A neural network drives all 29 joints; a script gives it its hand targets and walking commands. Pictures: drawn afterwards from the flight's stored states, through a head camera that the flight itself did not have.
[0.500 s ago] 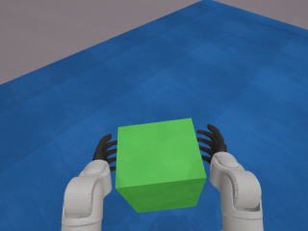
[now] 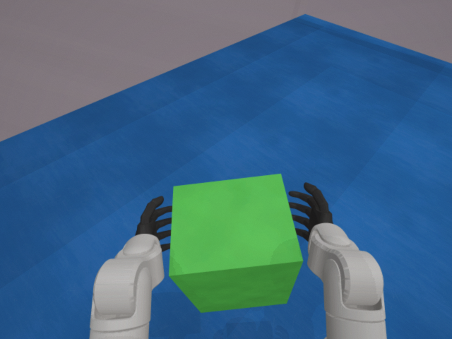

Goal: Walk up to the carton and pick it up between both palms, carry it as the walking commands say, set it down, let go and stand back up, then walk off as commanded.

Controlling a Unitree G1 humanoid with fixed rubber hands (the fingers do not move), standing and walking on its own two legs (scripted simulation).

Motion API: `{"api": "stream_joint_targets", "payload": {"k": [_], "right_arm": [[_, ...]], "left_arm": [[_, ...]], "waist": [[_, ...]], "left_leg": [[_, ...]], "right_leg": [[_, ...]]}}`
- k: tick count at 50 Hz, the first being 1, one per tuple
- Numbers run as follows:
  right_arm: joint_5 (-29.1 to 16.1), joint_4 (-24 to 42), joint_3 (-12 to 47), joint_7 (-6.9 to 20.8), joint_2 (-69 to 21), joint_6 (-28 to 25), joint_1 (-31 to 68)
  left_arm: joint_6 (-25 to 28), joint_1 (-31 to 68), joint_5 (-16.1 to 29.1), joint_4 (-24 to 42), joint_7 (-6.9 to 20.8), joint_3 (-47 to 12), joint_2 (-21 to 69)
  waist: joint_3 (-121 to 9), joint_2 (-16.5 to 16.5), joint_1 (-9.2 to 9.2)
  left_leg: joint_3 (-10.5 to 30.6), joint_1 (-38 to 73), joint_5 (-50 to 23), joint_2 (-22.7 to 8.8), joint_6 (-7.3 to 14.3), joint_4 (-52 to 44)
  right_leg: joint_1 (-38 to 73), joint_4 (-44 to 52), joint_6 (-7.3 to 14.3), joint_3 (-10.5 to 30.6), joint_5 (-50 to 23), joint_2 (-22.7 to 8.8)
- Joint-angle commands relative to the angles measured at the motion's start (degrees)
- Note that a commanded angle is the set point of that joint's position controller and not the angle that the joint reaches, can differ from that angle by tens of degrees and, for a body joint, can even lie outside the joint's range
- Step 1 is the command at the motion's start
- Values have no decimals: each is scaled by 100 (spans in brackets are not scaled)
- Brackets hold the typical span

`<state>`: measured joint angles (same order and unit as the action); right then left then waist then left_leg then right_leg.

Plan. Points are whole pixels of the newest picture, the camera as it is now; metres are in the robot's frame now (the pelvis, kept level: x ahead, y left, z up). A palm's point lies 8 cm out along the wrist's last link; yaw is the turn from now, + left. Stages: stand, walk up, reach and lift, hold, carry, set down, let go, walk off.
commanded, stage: carry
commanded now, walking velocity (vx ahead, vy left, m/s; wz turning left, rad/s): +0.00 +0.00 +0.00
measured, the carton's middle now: (236, 251) +0.30 -0.01 -0.01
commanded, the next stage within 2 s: none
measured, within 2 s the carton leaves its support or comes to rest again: neither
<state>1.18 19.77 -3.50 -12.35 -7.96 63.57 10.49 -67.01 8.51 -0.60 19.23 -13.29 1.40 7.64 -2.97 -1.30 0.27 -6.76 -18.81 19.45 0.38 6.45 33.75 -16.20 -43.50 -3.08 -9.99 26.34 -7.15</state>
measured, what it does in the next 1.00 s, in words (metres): walks ahead: right foot, then right foot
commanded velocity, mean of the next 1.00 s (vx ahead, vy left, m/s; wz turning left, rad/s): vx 0.00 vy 0.00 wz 0.00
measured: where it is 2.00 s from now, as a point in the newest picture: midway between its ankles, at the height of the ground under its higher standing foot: outside the picture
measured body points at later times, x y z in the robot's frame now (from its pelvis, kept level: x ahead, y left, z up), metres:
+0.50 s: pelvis +0.13 +0.06 +0.00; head +0.14 +0.08 +0.44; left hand +0.41 +0.20 +0.06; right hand +0.43 -0.07 +0.09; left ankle +0.05 +0.05 -0.73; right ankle +0.05 -0.12 -0.68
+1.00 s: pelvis +0.26 +0.18 -0.03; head +0.25 +0.21 +0.42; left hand +0.55 +0.32 +0.02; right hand +0.56 +0.05 +0.05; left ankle +0.36 +0.23 -0.74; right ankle +0.19 -0.03 -0.71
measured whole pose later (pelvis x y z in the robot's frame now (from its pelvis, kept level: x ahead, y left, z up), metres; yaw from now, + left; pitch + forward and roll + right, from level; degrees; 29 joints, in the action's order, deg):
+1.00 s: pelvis +0.26 +0.18 -0.03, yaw +1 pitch +1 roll -5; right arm 5.9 3.8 -4.0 -9.1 -7.9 49.6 10.4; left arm -54.0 9.8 -3.9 5.3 -11.5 2.3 7.8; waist -3.8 -0.9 0.6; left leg -3.2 -32.0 11.5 -1.2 2.1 43.5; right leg -16.1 -46.3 -3.7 -3.7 29.3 -6.6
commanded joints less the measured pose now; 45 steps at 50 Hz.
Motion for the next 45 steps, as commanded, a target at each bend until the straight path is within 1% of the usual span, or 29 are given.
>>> {"api": "stream_joint_targets", "payload": {"k": [1, 5, 7, 11, 13, 14, 15, 17, 18, 19, 20, 21, 22, 24, 28, 30, 33, 34, 35, 36, 37, 38, 39, 40, 41, 42, 43, 44, 45], "right_arm": [[-1510, 266, 3197, 942, -5962, -88, 1715], [-1468, 236, 3057, 915, -5650, -6, 1759], [-1393, 319, 3045, 924, -5721, -30, 1684], [-1560, 567, 3266, 956, -5806, -25, 1973], [-1351, -31, 3181, 914, -5529, 24, 1452], [-1421, 93, 3156, 966, -5625, -36, 1565], [-1361, -158, 3030, 940, -5500, -56, 1435], [-1531, 215, 3165, 948, -5683, -71, 1445], [-1637, 533, 3273, 970, -5686, -136, 1744], [-1509, 510, 3145, 971, -5609, -138, 1817], [-1720, 440, 3250, 1001, -5824, -120, 1826], [-1552, 149, 3074, 1072, -5716, -118, 1796], [-1226, -754, 2655, 1107, -5238, -140, 1558], [-1340, -506, 2574, 1099, -5270, -260, 1935], [-1522, 295, 2954, 1007, -5670, -336, 2097], [-1283, -110, 2737, 911, -5338, -308, 1646], [-1358, 143, 2975, 953, -5448, -327, 1764], [-1083, -440, 2629, 1000, -4953, -364, 1864], [-1198, -87, 2886, 990, -5140, -353, 1865], [-965, -787, 2609, 1027, -4880, -426, 1363], [-1129, -744, 2754, 1097, -5047, -568, 1755], [-1015, -934, 2363, 1191, -4798, -731, 1595], [-1478, -191, 2932, 1119, -5643, -754, 1481], [-1068, -1235, 2569, 1175, -5340, -794, 998], [-1273, -214, 2761, 1121, -5333, -957, 1556], [-576, -1469, 2075, 1269, -4743, -1086, 1335], [-1385, 542, 3096, 1036, -5821, -1092, 2027], [-805, -583, 2547, 1170, -5316, -1159, 1947], [-761, -1087, 2396, 1217, -5223, -1149, 1832]], "left_arm": [[547, 3214, 1747, 1575, 985, -3282, 5355], [449, 3038, 1580, 1422, 892, -3242, 5126], [464, 3162, 1693, 1471, 940, -3288, 5299], [502, 3094, 1632, 1659, 971, -3165, 5279], [517, 2547, 1413, 945, 1007, -2775, 5029], [573, 2867, 1408, 1067, 1015, -2875, 5127], [603, 2635, 1264, 753, 1000, -2696, 4947], [577, 3138, 1564, 1460, 943, -3211, 5294], [548, 3018, 1537, 1260, 975, -3174, 5398], [506, 2777, 1521, 881, 967, -3107, 5442], [553, 2830, 1557, 1214, 905, -3175, 5373], [559, 2956, 1451, 1093, 963, -3075, 5248], [643, 2925, 1174, 369, 973, -2681, 4702], [741, 3375, 1285, 468, 944, -2806, 4956], [744, 3321, 1594, 1146, 930, -3242, 5349], [734, 2892, 1444, 761, 934, -3005, 5047], [737, 2904, 1396, 1033, 932, -3086, 5018], [733, 2542, 999, -29, 990, -2594, 4626], [710, 2544, 1143, 393, 1009, -2833, 4903], [816, 2157, 1044, -65, 1127, -2580, 4722], [1020, 2341, 956, -463, 1151, -2446, 4891], [1193, 2316, 1019, -500, 1191, -2394, 4472], [1205, 2830, 1518, 853, 1191, -2912, 4870], [1196, 2710, 1198, -68, 1267, -2719, 4685], [1278, 3042, 1407, 560, 1204, -3020, 5028], [1387, 3030, 1028, -699, 1374, -2692, 4725], [1408, 3627, 1949, 1311, 1321, -3459, 5379], [1451, 3498, 1485, 404, 1464, -2996, 5090], [1512, 3312, 1326, 50, 1435, -2809, 4919]], "waist": [[-1727, -359, -204], [-1820, -1044, -220], [-1869, -814, -200], [-1939, -745, -86], [-2509, 620, 12], [-2585, 1392, 102], [-2500, 1747, 48], [-2252, 791, 35], [-2356, 455, -238], [-2414, -8, -254], [-2241, -1308, -153], [-1843, -1147, -119], [-1534, -530, -97], [-1336, -319, -169], [-1409, -766, -183], [-1356, -534, -234], [-1372, -1307, -109], [-1693, -1109, -66], [-1916, -695, 155], [-2444, -159, 490], [-2346, 2856, 513], [-2479, 2063, 366], [-2384, 1392, 332], [-2246, 341, 241], [-2349, 102, 90], [-2071, 409, 53], [-2109, 766, -36], [-1865, 1651, 43], [-1871, 1146, -22]], "left_leg": [[1117, 3142, -7390, -1752, 203, -486], [788, 3101, -7437, -1418, -32, -447], [744, 2883, -6598, -1481, 154, -382], [243, 2312, -6838, -1168, -280, 144], [114, 332, -4178, -670, -571, 1519], [288, -1161, -2265, -305, -910, 1960], [516, -2346, 890, -45, -807, 1436], [367, -2208, 1280, -87, -660, 1], [474, -599, -597, -264, -659, -1458], [526, 1162, -3978, -592, -664, -1264], [1301, 2861, -7741, -1437, -498, -698], [1330, 2716, -8430, -1645, -77, -461], [1353, 2783, -8427, -1647, -364, -615], [1227, 3024, -7998, -1497, -565, -795], [735, 3032, -7585, -1348, -393, -715], [633, 3200, -8159, -1198, -760, -770], [100, 2775, -9126, -857, -1387, -601], [-14, 2943, -9412, -828, -1506, -165], [-177, 2089, -9881, -776, -2014, 1199], [-519, 320, -8737, -44, -2527, 3744], [411, -3110, 2040, 566, -2060, 7080], [1547, -3161, 2818, 302, -1060, 6382], [1989, -3667, 3424, 177, -936, 6663], [1941, -4063, 2966, -29, -581, 5543], [2190, -3643, 3083, -575, -420, 3755], [1395, -2509, 2123, -546, -453, 2519], [358, -1263, 383, -197, -647, 1564], [171, -970, -297, -138, -630, 728], [64, 159, -1047, -94, -565, 145]], "right_leg": [[-1684, -284, -57, 256, 399, 284], [-1375, 46, -62, -36, -126, 473], [-1161, 477, 48, 182, -438, 410], [119, 1450, 92, -291, -2016, 376], [2305, 1151, 715, 759, -6957, -533], [3590, 577, 1391, 1502, -8483, -1157], [4258, 299, 1474, 1784, -8996, -1439], [3957, 133, 1206, 1423, -7997, -1289], [2780, -585, 693, 614, -6917, -1093], [884, -1550, 161, 31, -4163, -438], [-1275, -1788, -1, -49, 264, 207], [-1531, -1667, 70, 383, 610, 343], [-1737, -1684, 39, 309, 647, 397], [-2079, -1609, 33, 210, 496, 491], [-2014, -976, 141, 149, -67, 564], [-1848, -749, 101, -204, 48, 702], [-958, 528, 263, -500, -235, 842], [-459, 1091, 325, -641, -648, 884], [906, 2056, 509, -684, -1488, 584], [2883, 2392, 1407, 156, -4233, -147], [4618, 1325, 2562, 2720, -7979, -2006], [3954, 1391, 2273, 2962, -8617, -1609], [4019, 1214, 2217, 2947, -7143, -2021], [4104, 1080, 1931, 2693, -5919, -1991], [3622, 727, 1489, 2604, -5032, -1975], [2435, 946, 1151, 1415, -4729, -1472], [1723, 1270, 974, 516, -4571, -938], [1457, 1097, 820, 264, -3494, -747], [422, 942, 735, 267, -2628, -678]]}}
